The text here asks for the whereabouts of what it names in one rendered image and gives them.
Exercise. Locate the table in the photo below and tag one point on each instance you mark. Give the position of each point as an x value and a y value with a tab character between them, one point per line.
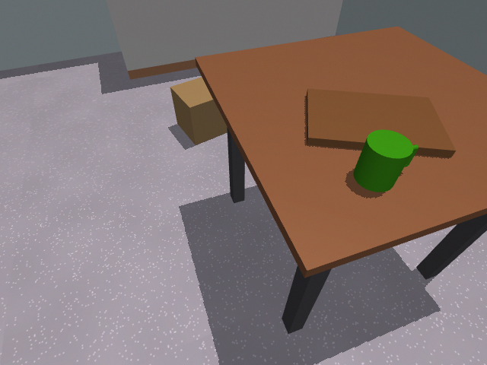
326	218

